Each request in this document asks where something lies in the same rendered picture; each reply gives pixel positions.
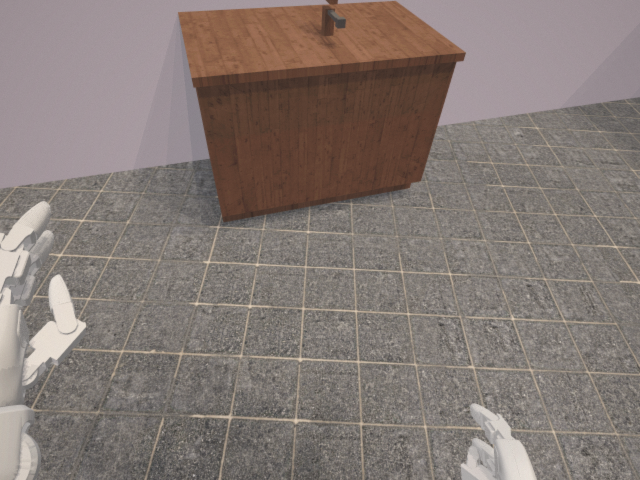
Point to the robot right hand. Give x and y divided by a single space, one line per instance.
507 461

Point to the tap lever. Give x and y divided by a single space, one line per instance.
340 22

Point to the counter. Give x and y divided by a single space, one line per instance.
298 113

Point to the robot left hand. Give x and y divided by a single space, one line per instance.
22 252

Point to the robot left forearm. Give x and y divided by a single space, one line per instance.
20 456

